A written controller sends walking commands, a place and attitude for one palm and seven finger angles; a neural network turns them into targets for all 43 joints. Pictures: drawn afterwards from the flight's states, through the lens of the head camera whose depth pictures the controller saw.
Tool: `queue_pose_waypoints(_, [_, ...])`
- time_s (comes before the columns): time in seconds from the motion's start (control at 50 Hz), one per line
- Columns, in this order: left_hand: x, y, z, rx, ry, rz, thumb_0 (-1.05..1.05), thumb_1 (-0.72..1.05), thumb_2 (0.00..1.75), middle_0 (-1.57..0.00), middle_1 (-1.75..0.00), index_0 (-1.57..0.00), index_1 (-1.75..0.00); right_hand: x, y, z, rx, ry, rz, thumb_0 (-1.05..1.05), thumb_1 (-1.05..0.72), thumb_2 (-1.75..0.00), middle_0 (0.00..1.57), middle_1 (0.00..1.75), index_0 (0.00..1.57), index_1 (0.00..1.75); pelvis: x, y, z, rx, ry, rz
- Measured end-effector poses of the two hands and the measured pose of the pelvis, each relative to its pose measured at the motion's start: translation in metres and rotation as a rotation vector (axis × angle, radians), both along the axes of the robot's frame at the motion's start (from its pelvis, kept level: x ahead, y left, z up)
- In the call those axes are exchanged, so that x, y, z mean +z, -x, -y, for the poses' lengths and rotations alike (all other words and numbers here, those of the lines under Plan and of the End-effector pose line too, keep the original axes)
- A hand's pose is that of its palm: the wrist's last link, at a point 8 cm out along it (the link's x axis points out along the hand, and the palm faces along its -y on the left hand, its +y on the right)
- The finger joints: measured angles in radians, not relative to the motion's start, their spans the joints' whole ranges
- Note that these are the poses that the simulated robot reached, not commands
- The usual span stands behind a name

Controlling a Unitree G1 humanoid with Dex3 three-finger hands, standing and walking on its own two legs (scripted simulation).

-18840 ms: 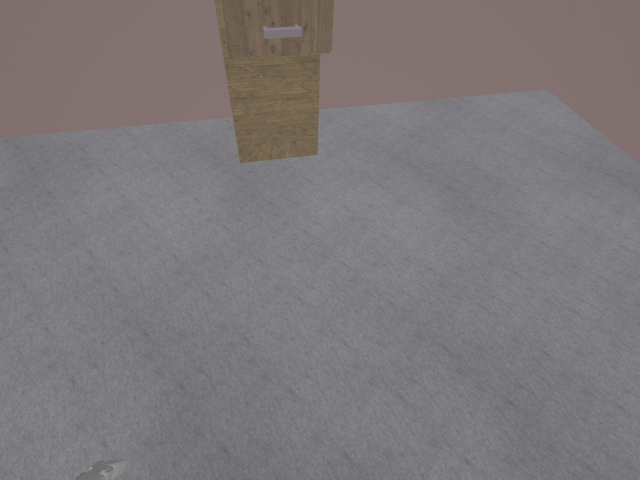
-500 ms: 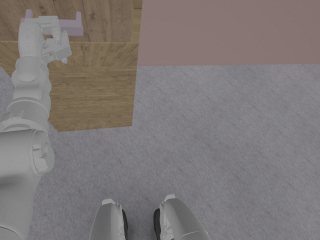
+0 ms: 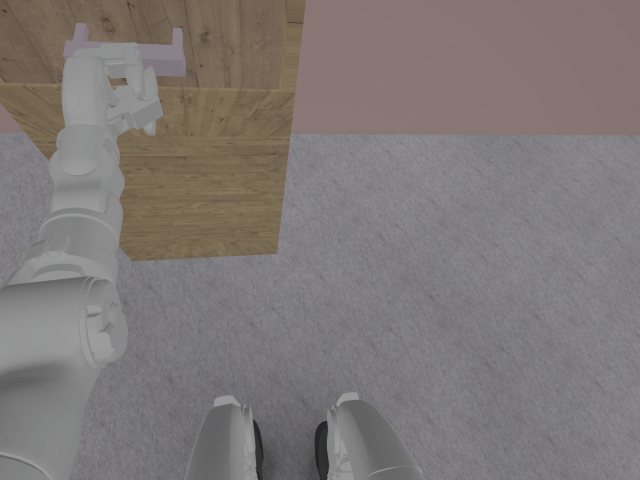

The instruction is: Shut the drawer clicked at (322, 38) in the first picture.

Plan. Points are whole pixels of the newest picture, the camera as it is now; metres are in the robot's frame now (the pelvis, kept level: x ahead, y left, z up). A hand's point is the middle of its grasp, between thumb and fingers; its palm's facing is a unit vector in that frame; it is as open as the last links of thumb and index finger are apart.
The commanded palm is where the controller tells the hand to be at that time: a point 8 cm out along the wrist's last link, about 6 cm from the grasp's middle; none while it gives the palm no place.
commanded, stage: pull the fist back off the drawer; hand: left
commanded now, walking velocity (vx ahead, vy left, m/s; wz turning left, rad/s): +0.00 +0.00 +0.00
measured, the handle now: (129, 46) +0.62 +0.18 +0.08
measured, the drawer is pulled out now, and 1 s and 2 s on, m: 0.00 0.00 0.00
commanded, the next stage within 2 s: draw the hand back to the body in 0.14 s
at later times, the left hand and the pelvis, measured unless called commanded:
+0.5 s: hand (131, 110) +0.50 +0.16 +0.11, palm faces +0.04 -1.00 -0.05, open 3.1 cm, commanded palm +0.44 +0.21 +0.13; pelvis +0.05 -0.02 +0.04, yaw -1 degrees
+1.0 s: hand (20, 205) +0.35 +0.19 +0.19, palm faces +0.23 -0.94 -0.25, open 3.3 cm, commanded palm +0.30 +0.24 +0.21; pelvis +0.07 -0.02 +0.09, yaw +1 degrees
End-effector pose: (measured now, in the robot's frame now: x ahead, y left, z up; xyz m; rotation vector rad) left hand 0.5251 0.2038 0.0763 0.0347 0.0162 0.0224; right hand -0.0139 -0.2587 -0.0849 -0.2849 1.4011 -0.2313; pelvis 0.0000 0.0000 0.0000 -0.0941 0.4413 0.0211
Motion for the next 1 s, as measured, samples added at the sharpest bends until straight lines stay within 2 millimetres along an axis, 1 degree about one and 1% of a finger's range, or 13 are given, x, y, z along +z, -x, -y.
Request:
queue_pose_waypoints(0.14, [-0.001, 0.003, 0.008, 0.009, 0.002, -0.006, -0.04, 0.76, 0.91, -1.4, -1.6, -1.4, -1.6, 0.0, -0.022, 0.003, -0.011, -0.027, 0.028, 0.01, -0.91, -0.9, 0.2, 0.3, 0.21, 0.3, 0.007, -0.013, 0.005, -0.01, -0.014, 0.016])
queue_pose_waypoints(0.28, [-0.002, 0.004, 0.008, 0.013, 0.0, -0.003, -0.05, 0.76, 0.92, -1.4, -1.6, -1.4, -1.6, 0.0, -0.041, 0.01, -0.023, -0.035, 0.042, 0.01, -0.91, -0.9, 0.2, 0.3, 0.21, 0.3, 0.011, -0.024, 0.011, -0.015, -0.023, 0.023])
queue_pose_waypoints(0.34, [0.002, 0.007, 0.007, 0.019, 0.001, 0.011, -0.03, 0.78, 0.91, -1.4, -1.6, -1.4, -1.6, 0.002, -0.049, 0.012, -0.042, -0.044, 0.051, 0.01, -0.91, -0.9, 0.2, 0.3, 0.21, 0.3, 0.015, -0.03, 0.014, -0.024, -0.029, 0.033])
queue_pose_waypoints(0.38, [0.008, 0.014, 0.005, 0.021, -0.002, 0.021, -0.02, 0.81, 0.9, -1.4, -1.6, -1.4, -1.6, 0.006, -0.056, 0.012, -0.059, -0.054, 0.065, 0.01, -0.91, -0.9, 0.2, 0.3, 0.2, 0.3, 0.021, -0.035, 0.015, -0.032, -0.034, 0.048])
queue_pose_waypoints(0.46, [0.026, 0.035, -0.002, 0.013, -0.012, 0.021, 0.0, 0.85, 0.9, -1.4, -1.6, -1.4, -1.6, 0.018, -0.077, 0.011, -0.078, -0.082, 0.121, 0.01, -0.91, -0.9, 0.2, 0.3, 0.2, 0.3, 0.037, -0.047, 0.017, -0.042, -0.044, 0.09])
queue_pose_waypoints(0.52, [0.039, 0.056, -0.009, 0.015, -0.009, 0.018, 0.0, 0.87, 0.9, -1.4, -1.6, -1.4, -1.6, 0.028, -0.1, 0.011, -0.064, -0.094, 0.183, 0.01, -0.91, -0.9, 0.2, 0.3, 0.2, 0.3, 0.048, -0.056, 0.018, -0.039, -0.05, 0.127])
queue_pose_waypoints(0.62, [0.058, 0.093, -0.022, 0.025, -0.007, 0.034, 0.01, 0.89, 0.9, -1.4, -1.6, -1.4, -1.6, 0.044, -0.147, 0.013, -0.009, -0.094, 0.318, 0.01, -0.91, -0.9, 0.2, 0.3, 0.2, 0.3, 0.06, -0.065, 0.019, -0.021, -0.055, 0.182])
queue_pose_waypoints(0.76, [0.078, 0.142, -0.026, 0.004, -0.005, 0.046, 0.01, 0.9, 0.9, -1.4, -1.6, -1.4, -1.6, 0.068, -0.216, 0.01, 0.093, -0.089, 0.526, 0.01, -0.91, -0.9, 0.2, 0.3, 0.2, 0.3, 0.068, -0.068, 0.018, 0.004, -0.065, 0.25])
queue_pose_waypoints(0.82, [0.089, 0.161, -0.026, 0.054, -0.103, 0.016, 0.01, 0.9, 0.9, -1.4, -1.6, -1.4, -1.6, 0.08, -0.239, 0.004, 0.116, -0.088, 0.591, 0.01, -0.91, -0.9, 0.2, 0.3, 0.2, 0.3, 0.074, -0.067, 0.018, 0.0, -0.074, 0.292])
queue_pose_waypoints(0.9, [0.104, 0.186, -0.026, 0.132, -0.183, -0.012, 0.01, 0.9, 0.9, -1.4, -1.6, -1.4, -1.6, 0.098, -0.263, -0.01, 0.146, -0.103, 0.658, 0.01, -0.91, -0.9, 0.2, 0.3, 0.2, 0.3, 0.085, -0.067, 0.017, -0.001, -0.084, 0.347])
queue_pose_waypoints(1.0, [0.124, 0.21, -0.033, 0.213, -0.221, -0.007, 0.01, 0.9, 0.9, -1.4, -1.6, -1.4, -1.6, 0.112, -0.278, -0.026, 0.188, -0.135, 0.704, 0.01, -0.91, -0.9, 0.2, 0.3, 0.2, 0.3, 0.094, -0.068, 0.018, 0.001, -0.091, 0.404])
